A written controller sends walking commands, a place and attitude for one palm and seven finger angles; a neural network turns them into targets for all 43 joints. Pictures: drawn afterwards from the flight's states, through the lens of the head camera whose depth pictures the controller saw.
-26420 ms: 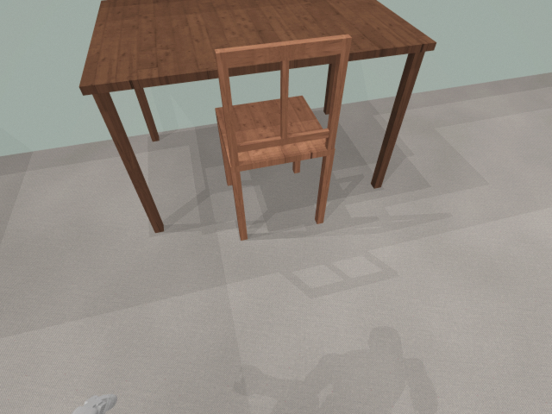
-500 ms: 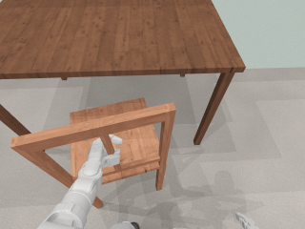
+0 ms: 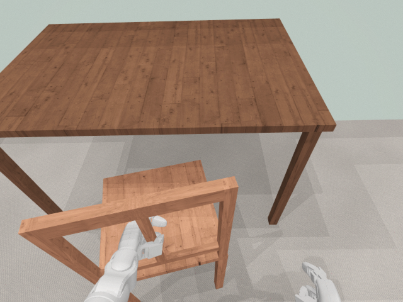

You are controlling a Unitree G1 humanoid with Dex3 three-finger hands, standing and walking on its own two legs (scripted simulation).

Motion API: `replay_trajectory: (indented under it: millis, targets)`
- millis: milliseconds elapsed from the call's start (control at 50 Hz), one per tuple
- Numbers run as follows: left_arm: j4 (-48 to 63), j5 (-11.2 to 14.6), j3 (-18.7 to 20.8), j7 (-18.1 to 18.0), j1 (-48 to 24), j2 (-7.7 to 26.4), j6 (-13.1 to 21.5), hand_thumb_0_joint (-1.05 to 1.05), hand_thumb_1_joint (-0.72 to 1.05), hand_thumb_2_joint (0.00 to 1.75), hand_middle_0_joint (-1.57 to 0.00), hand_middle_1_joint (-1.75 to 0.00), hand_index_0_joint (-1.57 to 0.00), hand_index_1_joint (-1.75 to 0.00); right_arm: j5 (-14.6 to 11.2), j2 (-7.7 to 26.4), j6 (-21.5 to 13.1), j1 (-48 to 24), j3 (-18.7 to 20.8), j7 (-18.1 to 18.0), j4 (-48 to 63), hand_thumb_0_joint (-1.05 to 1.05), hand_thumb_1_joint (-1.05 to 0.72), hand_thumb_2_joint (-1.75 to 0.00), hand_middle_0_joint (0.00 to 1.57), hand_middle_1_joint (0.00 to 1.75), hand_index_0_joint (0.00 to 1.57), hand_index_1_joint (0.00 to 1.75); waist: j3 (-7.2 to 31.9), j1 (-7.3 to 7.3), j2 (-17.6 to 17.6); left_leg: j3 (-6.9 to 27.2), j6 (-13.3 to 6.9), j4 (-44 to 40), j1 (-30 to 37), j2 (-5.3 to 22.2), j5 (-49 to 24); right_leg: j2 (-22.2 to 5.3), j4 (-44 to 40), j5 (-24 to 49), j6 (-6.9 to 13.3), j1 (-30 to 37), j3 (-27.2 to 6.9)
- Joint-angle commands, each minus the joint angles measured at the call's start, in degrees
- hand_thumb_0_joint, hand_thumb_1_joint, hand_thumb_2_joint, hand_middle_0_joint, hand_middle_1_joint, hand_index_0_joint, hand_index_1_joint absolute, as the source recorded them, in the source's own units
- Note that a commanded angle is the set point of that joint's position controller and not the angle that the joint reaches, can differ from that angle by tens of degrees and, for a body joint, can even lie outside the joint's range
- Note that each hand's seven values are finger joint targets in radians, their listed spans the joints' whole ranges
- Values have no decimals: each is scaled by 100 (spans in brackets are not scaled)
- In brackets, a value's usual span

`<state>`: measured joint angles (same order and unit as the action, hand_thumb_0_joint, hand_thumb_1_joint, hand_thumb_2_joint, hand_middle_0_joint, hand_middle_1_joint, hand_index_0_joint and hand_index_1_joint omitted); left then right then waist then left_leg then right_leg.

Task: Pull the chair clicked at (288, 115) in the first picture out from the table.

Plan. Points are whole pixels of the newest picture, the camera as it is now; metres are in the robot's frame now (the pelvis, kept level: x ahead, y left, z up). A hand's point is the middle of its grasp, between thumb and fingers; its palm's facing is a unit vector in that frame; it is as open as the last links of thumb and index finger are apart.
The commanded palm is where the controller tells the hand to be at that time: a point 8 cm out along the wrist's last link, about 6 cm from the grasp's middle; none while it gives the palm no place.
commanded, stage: stop walking, hand still on the chair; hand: left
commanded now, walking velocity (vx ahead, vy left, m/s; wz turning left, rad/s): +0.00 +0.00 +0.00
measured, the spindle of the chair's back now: (152, 239) +0.28 +0.14 -0.11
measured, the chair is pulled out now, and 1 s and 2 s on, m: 0.20 0.20 0.20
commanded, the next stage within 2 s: open the thumb and straighten the fingers in 0.18 s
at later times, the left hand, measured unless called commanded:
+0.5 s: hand (154, 240) +0.26 +0.13 -0.07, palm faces -0.04 -0.99 -0.14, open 7.3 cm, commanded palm +0.24 +0.19 -0.05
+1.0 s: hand (149, 246) +0.26 +0.14 -0.09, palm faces -0.01 -0.99 -0.14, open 16.9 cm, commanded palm +0.24 +0.20 -0.06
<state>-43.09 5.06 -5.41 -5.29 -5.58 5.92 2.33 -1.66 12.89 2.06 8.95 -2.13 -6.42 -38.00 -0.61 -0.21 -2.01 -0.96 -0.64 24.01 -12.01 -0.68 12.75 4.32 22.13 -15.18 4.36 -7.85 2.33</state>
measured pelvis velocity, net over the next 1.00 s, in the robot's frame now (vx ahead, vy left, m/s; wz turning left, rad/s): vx -0.04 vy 0.02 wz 0.01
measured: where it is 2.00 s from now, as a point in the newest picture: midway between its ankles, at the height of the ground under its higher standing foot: outside the picture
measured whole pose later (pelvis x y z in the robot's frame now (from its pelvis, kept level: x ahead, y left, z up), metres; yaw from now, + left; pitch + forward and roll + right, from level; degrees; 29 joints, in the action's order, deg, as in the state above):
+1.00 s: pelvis -0.04 +0.02 -0.05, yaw +0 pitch +10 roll -1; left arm -26.0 4.8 -1.9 -4.3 -5.2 7.9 -12.2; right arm -2.5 13.9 0.1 14.6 -1.3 -1.4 -32.2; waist 6.2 -3.1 -3.3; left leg -1.5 -2.8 49.8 -38.2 -1.7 21.3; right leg 2.5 49.6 -25.1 3.3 -34.4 3.5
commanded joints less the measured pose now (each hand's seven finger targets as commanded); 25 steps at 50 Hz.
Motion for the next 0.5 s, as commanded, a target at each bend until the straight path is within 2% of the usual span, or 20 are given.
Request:
replay_trajectory:
  millis: [0,100,140,160,240,260,280,300,320,340,360,380,400,420,460,480]
  targets:
    - [1404,-152,168,-6,-1348,734,262,0,90,90,-50,-145,-50,-145,-15,660,-172,-265,217,-69,736,0,-90,-90,20,30,20,30,1580,-28,165,399,-134,220,1246,537,-2513,-919,-195,2894,-634,51,-569]
    - [1487,-145,169,-3,-1155,740,253,0,90,90,-50,-145,-50,-145,-2,655,-147,-311,201,-57,762,0,-90,-90,20,30,20,30,1463,-12,93,407,-137,199,1185,538,-2478,-947,-205,2822,-626,58,-541]
    - [1483,-146,162,7,-1132,718,255,0,90,90,-50,-145,-50,-145,-5,638,-133,-317,198,-49,764,0,-90,-90,20,30,20,30,1440,-15,179,413,-133,198,1155,531,-2386,-940,-235,2769,-640,55,-541]
    - [1487,-141,178,1,-1125,783,254,0,90,90,-50,-145,-50,-145,-11,667,-148,-325,205,-53,722,0,-90,-90,20,30,20,30,1422,-14,83,416,-131,180,1155,524,-2350,-953,-255,2641,-619,60,-528]
    - [1535,-146,173,4,-1127,738,271,0,90,90,-50,-145,-50,-145,1,630,-143,-313,193,-42,759,0,-90,-90,20,30,20,30,1411,-10,66,430,-142,159,1174,543,-2339,-932,-273,2532,-609,37,-538]
    - [1625,-139,217,-2,-752,796,273,0,90,90,-50,-145,-50,-145,0,661,-162,-311,211,-36,758,0,-90,-90,20,30,20,30,1388,7,12,465,-142,130,1171,543,-2323,-937,-309,2374,-591,47,-520]
    - [949,-96,18,184,-433,382,-92,0,78,84,-50,-145,-50,-145,-115,889,-176,52,428,276,658,0,-90,-90,20,30,20,30,1089,-412,960,161,-267,401,318,114,-2016,-554,318,2768,-396,-688,-272]
    - [1542,-59,531,258,-700,813,-135,0,66,78,-50,-145,-50,-145,-97,963,-212,55,511,418,776,0,-90,-90,20,30,20,30,1590,-237,1158,128,-272,665,-44,39,-2002,-570,638,3259,-391,-499,-278]
    - [1879,-100,637,306,-777,937,-164,0,54,73,-50,-145,-50,-145,-84,955,-225,10,539,466,831,0,-90,-90,20,30,20,30,1903,-223,938,70,-270,802,-151,-35,-1937,-621,814,3678,-415,-326,-357]
    - [2128,-103,602,341,-965,930,-167,0,42,67,-50,-145,-50,-145,-110,880,-253,-5,541,518,902,0,-90,-90,20,30,20,30,1990,-255,520,51,-253,904,-235,-80,-1701,-637,888,3529,-463,-399,-420]
    - [2149,-124,720,339,-598,1040,-227,0,30,61,-50,-145,-50,-145,-109,877,-271,-7,552,570,970,0,-90,-90,20,30,20,30,1968,-162,142,38,-230,1019,-320,-92,-1528,-622,953,3213,-449,-532,-472]
    - [2398,-109,478,364,-745,804,-245,0,17,55,-50,-145,-50,-145,-117,799,-298,-25,506,615,1041,0,-90,-90,20,30,20,30,1961,-262,48,56,-245,1112,-399,-85,-1349,-585,989,2746,-426,-751,-415]
    - [2471,-111,491,360,-649,778,-262,0,5,49,-50,-145,-50,-145,-114,792,-326,-3,517,636,1087,0,-90,-90,20,30,20,30,1975,-247,-8,76,-250,1240,-453,-74,-1252,-534,1065,2421,-386,-950,-395]
    - [2561,-111,335,367,-626,605,-286,0,-7,43,-50,-145,-50,-145,-118,774,-351,-9,499,659,1146,0,-90,-90,20,30,20,30,1923,-295,22,108,-251,1340,-553,-63,-1160,-497,1140,2135,-364,-1154,-358]
    - [2487,-89,290,321,-414,538,-414,0,-31,32,-50,-145,-50,-145,-124,837,-362,3,510,684,1235,0,-90,-90,20,30,20,30,1786,-306,394,160,-256,1487,-803,-27,-870,-432,1250,1634,-365,-1516,-307]
    - [2478,-51,351,293,-362,570,-495,0,-43,26,-47,-138,-47,-138,-128,859,-357,-3,506,679,1276,0,-90,-90,20,30,20,30,1736,-293,471,182,-253,1534,-984,-25,-661,-434,1295,1367,-375,-1596,-298]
